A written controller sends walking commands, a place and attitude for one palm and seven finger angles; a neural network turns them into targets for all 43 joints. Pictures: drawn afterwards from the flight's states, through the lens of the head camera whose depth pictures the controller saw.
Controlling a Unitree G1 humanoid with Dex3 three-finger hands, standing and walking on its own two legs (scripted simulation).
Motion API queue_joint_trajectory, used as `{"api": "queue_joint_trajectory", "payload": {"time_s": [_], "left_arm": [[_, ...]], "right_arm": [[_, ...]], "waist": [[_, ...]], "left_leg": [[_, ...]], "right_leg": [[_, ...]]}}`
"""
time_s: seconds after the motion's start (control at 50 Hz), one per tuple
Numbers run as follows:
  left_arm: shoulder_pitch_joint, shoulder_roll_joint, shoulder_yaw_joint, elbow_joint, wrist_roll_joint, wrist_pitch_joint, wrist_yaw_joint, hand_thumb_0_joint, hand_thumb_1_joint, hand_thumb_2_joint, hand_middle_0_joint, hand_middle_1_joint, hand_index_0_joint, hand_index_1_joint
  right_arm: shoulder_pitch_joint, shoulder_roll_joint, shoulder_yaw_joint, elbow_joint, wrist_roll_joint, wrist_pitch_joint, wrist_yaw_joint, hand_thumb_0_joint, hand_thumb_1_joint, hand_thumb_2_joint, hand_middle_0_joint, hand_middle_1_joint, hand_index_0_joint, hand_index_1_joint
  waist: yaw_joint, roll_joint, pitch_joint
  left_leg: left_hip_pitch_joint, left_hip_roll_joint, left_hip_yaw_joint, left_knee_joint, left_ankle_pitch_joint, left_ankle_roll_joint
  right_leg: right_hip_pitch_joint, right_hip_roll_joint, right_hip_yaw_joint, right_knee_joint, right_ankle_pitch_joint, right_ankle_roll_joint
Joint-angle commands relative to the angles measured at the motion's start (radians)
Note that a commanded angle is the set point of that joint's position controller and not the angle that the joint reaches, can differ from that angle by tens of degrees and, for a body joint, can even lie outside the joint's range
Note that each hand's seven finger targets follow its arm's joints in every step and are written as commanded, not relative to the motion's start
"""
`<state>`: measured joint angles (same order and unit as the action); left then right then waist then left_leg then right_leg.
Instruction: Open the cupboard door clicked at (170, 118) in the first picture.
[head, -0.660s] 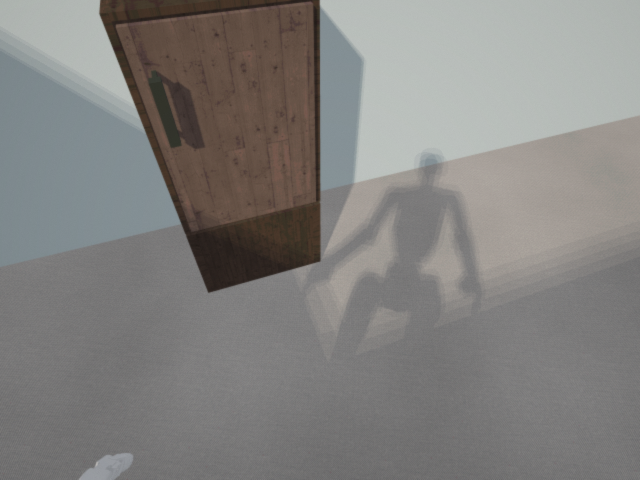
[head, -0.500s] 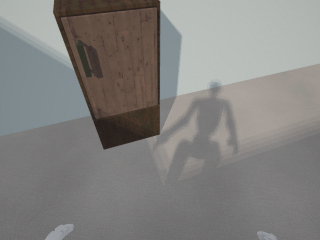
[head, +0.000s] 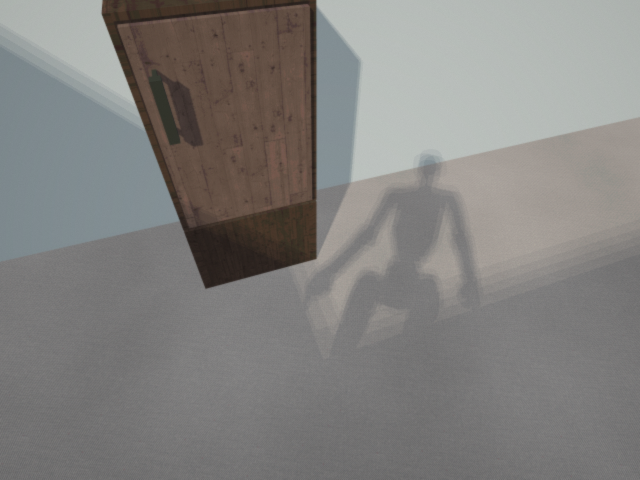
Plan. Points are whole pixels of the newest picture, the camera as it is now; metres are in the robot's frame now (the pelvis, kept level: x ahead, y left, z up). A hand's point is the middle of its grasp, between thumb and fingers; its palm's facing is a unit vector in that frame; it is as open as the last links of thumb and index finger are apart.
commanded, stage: stand and wait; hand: left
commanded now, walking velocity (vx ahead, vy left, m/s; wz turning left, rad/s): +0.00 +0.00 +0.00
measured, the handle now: (164, 107) +0.86 +0.42 +0.01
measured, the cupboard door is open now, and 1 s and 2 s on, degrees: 0 0 0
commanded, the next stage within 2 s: look at it before walking up in 0.38 s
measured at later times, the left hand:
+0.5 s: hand out of the picture +0.07 +0.25 -0.15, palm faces -0.03 -0.94 -0.33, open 7.4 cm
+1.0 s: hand out of the picture +0.07 +0.25 -0.15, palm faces -0.02 -0.94 -0.34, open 7.4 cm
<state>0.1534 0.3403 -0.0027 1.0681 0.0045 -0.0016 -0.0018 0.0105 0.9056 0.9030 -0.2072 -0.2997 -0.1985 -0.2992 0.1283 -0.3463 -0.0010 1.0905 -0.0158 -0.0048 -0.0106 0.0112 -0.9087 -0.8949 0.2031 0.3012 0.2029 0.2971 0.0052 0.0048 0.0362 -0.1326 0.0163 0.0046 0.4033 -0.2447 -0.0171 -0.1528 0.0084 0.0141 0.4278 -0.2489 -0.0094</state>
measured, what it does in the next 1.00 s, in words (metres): stands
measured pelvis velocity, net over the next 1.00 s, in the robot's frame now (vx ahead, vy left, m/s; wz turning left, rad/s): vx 0.00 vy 0.01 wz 0.00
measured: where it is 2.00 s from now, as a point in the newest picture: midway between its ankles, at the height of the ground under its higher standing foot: outside the picture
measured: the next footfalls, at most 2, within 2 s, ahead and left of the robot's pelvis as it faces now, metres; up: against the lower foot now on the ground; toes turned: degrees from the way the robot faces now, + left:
none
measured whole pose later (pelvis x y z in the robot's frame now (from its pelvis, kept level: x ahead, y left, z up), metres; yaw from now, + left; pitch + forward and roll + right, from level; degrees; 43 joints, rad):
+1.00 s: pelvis +0.00 +0.01 +0.00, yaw +0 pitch -1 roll +0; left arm 0.13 0.34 0.00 1.09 0.01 -0.01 0.00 0.01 0.91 0.90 -0.21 -0.30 -0.20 -0.30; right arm 0.11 -0.34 0.00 1.12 -0.01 -0.02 -0.01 0.01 -0.91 -0.89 0.20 0.30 0.20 0.30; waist 0.01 0.00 0.03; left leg -0.12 0.01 0.01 0.35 -0.21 -0.01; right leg -0.14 0.00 0.02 0.37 -0.21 0.00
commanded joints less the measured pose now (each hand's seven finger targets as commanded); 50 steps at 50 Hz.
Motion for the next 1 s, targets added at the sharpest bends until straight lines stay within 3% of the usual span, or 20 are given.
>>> {"api": "queue_joint_trajectory", "payload": {"time_s": [0.0, 0.24, 0.54, 0.98], "left_arm": [[-0.06, 0.208, 0.041, -0.065, 0.003, -0.025, 0.015, 0.0, 0.9, 0.9, -0.2, -0.3, -0.2, -0.3], [-0.069, 0.209, 0.038, -0.052, 0.006, -0.024, 0.013, 0.0, 0.9, 0.9, -0.2, -0.3, -0.2, -0.3], [-0.066, 0.205, 0.038, -0.05, 0.007, -0.025, 0.013, 0.0, 0.9, 0.9, -0.2, -0.3, -0.2, -0.3], [-0.054, 0.209, 0.037, -0.04, 0.006, -0.03, 0.015, 0.0, 0.9, 0.9, -0.2, -0.3, -0.2, -0.3]], "right_arm": [[-0.064, -0.193, -0.037, -0.066, 0.005, -0.028, -0.01, 0.0, -0.9, -0.9, 0.2, 0.3, 0.2, 0.3], [-0.056, -0.193, -0.036, -0.044, 0.005, -0.028, -0.006, 0.0, -0.9, -0.9, 0.2, 0.3, 0.2, 0.3], [-0.053, -0.194, -0.036, -0.039, 0.006, -0.032, -0.005, 0.0, -0.9, -0.9, 0.2, 0.3, 0.2, 0.3], [-0.068, -0.199, -0.035, -0.038, 0.007, -0.032, -0.007, 0.0, -0.9, -0.9, 0.2, 0.3, 0.2, 0.3]], "waist": [[-0.002, -0.012, -0.083], [-0.005, -0.021, -0.045], [-0.004, 0.005, -0.06], [-0.003, -0.013, -0.071]], "left_leg": [[0.023, 0.101, -0.078, -0.063, 0.187, 0.044], [0.004, 0.099, -0.09, -0.092, 0.116, 0.043], [0.009, 0.103, -0.096, -0.098, 0.141, 0.043], [0.043, 0.107, -0.09, -0.095, 0.224, 0.042]], "right_leg": [[0.016, -0.124, 0.105, -0.079, 0.22, -0.029], [-0.02, -0.118, 0.121, -0.115, 0.108, -0.024], [-0.009, -0.118, 0.111, -0.111, 0.134, -0.02], [0.017, -0.127, 0.1, -0.11, 0.244, -0.019]]}}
